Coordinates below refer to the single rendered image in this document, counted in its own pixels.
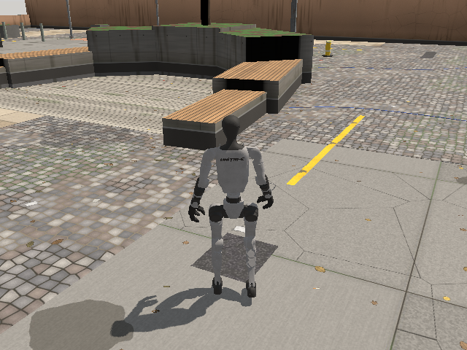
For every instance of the robot left hand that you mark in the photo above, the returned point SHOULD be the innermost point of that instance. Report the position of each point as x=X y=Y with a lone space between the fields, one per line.
x=192 y=211

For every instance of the left robot upper arm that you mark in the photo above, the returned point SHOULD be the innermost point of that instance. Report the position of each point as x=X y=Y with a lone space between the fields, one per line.
x=208 y=155

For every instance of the right robot forearm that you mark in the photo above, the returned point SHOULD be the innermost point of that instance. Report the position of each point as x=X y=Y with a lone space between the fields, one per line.
x=265 y=188

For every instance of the left robot forearm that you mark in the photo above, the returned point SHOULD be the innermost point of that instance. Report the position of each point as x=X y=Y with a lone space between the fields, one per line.
x=197 y=195

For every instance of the right robot upper arm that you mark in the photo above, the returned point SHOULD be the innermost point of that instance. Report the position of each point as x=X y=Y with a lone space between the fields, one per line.
x=255 y=154

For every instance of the right robot foot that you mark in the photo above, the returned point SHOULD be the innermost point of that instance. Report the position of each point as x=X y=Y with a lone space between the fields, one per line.
x=251 y=292

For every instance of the humanoid robot head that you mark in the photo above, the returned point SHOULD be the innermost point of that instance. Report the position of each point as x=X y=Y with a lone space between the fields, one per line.
x=231 y=127

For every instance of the robot right hand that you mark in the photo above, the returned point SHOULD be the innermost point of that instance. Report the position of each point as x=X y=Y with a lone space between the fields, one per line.
x=270 y=201

